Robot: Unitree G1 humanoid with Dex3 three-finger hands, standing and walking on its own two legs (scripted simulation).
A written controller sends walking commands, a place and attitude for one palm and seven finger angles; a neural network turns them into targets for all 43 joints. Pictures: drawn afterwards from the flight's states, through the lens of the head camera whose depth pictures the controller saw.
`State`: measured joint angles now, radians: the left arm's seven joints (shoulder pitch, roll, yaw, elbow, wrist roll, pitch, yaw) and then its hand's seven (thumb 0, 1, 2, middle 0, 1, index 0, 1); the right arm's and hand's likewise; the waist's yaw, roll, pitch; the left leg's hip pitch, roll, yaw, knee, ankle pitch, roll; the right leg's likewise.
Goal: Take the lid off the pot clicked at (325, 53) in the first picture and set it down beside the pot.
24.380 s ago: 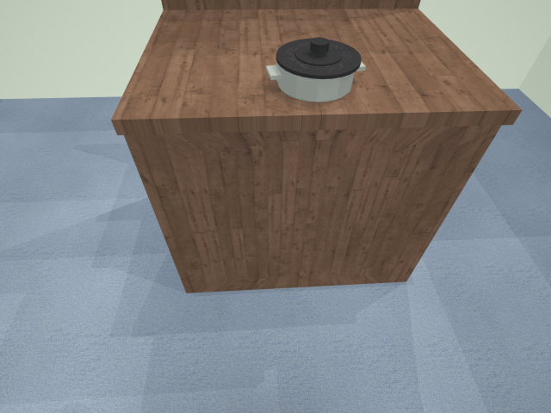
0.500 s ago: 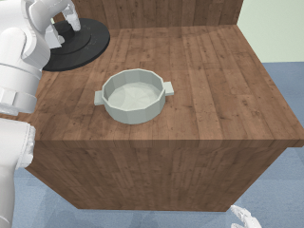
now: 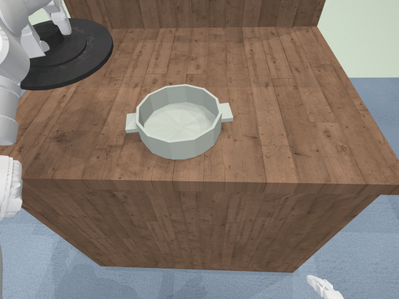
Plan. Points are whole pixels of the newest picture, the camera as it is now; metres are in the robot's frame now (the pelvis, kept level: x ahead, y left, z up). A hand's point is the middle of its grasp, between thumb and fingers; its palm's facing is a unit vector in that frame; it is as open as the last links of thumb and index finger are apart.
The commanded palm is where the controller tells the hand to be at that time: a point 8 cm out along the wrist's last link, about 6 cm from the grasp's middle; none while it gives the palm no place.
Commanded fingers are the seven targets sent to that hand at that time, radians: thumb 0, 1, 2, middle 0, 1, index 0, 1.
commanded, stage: move the lid sideways beside the pot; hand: left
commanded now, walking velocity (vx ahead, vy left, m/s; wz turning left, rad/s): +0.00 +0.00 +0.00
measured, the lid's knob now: (48, 35) +0.48 +0.27 +0.29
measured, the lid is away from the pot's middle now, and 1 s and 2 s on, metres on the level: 0.21 0.22 0.23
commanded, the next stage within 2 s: lower the lid onto the table in 0.42 s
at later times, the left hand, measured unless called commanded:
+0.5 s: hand (16, 38) +0.44 +0.29 +0.30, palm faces -0.10 -0.02 -0.99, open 7.5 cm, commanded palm +0.41 +0.28 +0.37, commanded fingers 0.00 0.48 1.24 -1.03 -0.79 -0.95 -0.73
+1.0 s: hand (38, 55) +0.44 +0.28 +0.27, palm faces -0.15 -0.06 -0.99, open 7.5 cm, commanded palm +0.42 +0.28 +0.34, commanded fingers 0.00 0.48 1.24 -1.03 -0.79 -0.95 -0.73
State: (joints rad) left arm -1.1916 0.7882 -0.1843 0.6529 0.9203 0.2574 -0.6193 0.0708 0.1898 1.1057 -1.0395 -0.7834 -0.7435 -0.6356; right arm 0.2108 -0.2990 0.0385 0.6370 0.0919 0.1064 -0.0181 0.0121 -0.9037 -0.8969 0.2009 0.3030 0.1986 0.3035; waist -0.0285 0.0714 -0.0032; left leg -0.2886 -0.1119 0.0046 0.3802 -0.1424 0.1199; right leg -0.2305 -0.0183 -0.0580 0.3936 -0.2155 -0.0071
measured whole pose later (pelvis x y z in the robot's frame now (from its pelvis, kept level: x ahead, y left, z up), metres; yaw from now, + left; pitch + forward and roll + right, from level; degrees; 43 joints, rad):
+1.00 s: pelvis +0.00 +0.00 +0.00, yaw +0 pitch +3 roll -1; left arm -1.13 0.79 -0.15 0.71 0.92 0.24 -0.60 0.07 0.19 1.11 -1.04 -0.78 -0.74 -0.64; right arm 0.21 -0.30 0.04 0.63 0.10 0.12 -0.02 0.01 -0.90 -0.90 0.20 0.30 0.20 0.30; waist -0.04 0.07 0.00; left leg -0.29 -0.11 0.01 0.39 -0.15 0.12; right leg -0.23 -0.01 -0.05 0.39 -0.21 0.00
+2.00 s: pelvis +0.00 +0.00 +0.00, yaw +1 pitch +3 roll -2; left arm -0.97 0.77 -0.11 0.73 0.88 0.12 -0.56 0.06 0.20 1.10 -1.04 -0.78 -0.73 -0.63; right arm 0.22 -0.30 0.02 0.63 0.10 0.14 -0.01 0.01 -0.90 -0.90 0.20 0.30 0.20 0.30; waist -0.05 0.06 0.01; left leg -0.31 -0.10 -0.01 0.42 -0.17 0.12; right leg -0.22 0.00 -0.07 0.38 -0.22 0.00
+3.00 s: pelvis +0.00 -0.01 +0.00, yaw +0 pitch +4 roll -2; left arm -0.92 0.74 -0.10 0.92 0.88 0.00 -0.48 0.06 0.20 1.10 -1.04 -0.79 -0.73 -0.64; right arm 0.24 -0.30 0.02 0.65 0.09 0.16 -0.01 0.01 -0.90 -0.90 0.20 0.30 0.20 0.30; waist -0.07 0.04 -0.01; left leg -0.34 -0.09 -0.01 0.46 -0.19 0.11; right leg -0.26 0.01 -0.06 0.41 -0.23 0.00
